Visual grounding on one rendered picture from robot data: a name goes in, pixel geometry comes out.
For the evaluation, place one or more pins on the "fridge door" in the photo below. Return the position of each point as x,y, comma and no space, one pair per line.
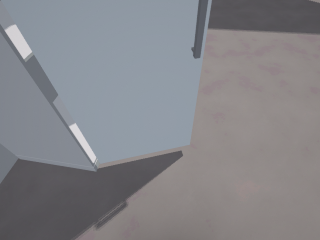
124,69

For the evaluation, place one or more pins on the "handle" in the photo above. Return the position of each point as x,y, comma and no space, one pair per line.
200,26

